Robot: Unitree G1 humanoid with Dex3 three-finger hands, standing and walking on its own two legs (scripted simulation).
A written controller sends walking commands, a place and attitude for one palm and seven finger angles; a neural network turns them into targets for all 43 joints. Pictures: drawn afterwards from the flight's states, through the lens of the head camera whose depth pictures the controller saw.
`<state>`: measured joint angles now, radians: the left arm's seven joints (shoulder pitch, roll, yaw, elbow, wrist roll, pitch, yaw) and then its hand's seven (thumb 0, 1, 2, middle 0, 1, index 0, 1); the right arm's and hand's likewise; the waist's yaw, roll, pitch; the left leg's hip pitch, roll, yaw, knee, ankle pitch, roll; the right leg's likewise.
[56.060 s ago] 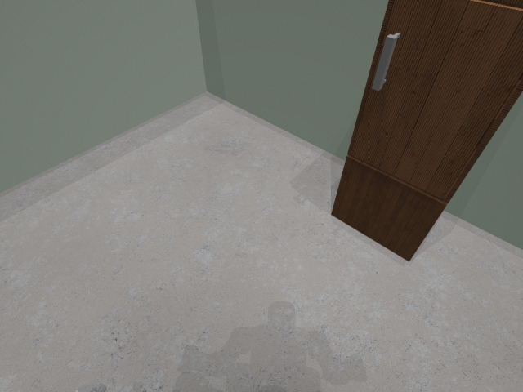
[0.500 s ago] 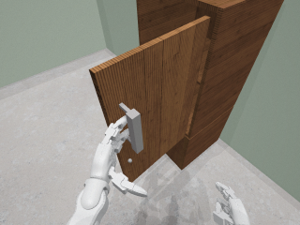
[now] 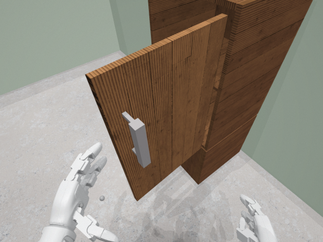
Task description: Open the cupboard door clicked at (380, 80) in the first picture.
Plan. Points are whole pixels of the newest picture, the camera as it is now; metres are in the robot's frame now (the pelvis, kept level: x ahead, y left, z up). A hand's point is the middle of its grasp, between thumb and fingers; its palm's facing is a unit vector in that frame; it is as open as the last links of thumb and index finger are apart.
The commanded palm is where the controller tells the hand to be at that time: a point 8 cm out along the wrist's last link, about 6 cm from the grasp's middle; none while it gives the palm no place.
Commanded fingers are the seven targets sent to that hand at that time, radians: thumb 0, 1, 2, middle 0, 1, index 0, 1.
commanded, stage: slide the hand sideways off the handle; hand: left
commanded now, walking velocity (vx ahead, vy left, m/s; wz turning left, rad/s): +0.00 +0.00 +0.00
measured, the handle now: (136, 140) +0.33 +0.09 +0.09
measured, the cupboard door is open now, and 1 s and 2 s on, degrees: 94 94 94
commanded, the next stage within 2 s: draw the hand back to the body in 0.04 s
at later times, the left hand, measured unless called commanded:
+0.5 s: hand (70, 198) +0.18 +0.19 +0.12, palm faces -0.02 -1.00 -0.05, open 16.3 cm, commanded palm +0.15 +0.24 +0.13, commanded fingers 0.00 -0.50 0.30 -0.15 -0.30 -0.15 -0.30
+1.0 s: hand (27, 182) +0.19 +0.26 +0.15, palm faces +0.30 -0.88 -0.36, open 13.2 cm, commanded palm +0.15 +0.30 +0.17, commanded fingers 0.00 0.34 0.66 -0.18 -0.30 -0.18 -0.30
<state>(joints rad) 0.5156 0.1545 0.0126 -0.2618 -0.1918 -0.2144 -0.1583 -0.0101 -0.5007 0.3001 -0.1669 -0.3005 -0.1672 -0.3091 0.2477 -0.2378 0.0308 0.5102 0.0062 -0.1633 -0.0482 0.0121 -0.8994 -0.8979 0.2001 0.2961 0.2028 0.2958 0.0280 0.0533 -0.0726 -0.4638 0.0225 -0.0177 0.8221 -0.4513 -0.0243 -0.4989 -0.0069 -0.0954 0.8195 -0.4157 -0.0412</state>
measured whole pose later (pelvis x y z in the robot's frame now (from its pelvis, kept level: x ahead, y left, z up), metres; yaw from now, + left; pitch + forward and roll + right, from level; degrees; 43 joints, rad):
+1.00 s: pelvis +0.00 +0.04 +0.03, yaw -1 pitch -3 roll -1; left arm 0.52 0.29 0.17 -0.41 -0.03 -0.07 0.12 0.00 0.01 0.52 -0.18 -0.30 -0.18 -0.30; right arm 0.23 -0.22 0.06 0.61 -0.01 -0.18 -0.10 0.01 -0.90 -0.90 0.20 0.30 0.21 0.30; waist 0.06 0.06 0.02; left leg -0.17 -0.01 0.02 0.55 -0.33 0.03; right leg -0.19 -0.02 -0.06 0.50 -0.26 0.01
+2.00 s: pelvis -0.01 +0.02 +0.04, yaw -2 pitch -2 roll -1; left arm 0.48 0.36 0.38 -0.39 -0.03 -0.15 0.11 0.02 0.89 0.90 -0.21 -0.30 -0.21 -0.30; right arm 0.16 -0.24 0.01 0.62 -0.01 -0.09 -0.07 0.01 -0.90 -0.90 0.20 0.30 0.20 0.30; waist 0.03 0.07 0.03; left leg -0.15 0.03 0.03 0.44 -0.26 0.01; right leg -0.16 0.02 -0.05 0.36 -0.17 -0.01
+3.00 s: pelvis -0.21 +0.03 +0.03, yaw -4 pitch +4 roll -2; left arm 0.52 0.43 0.41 -0.57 -0.06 -0.17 0.16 0.02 0.89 0.90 -0.21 -0.30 -0.21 -0.30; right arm 0.14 -0.17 0.02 0.61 -0.02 -0.16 -0.05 0.01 -0.90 -0.90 0.20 0.30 0.21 0.30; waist 0.03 -0.02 0.01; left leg -0.48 0.05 0.05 0.35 0.06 0.02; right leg -0.13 0.04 -0.03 0.53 -0.41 -0.01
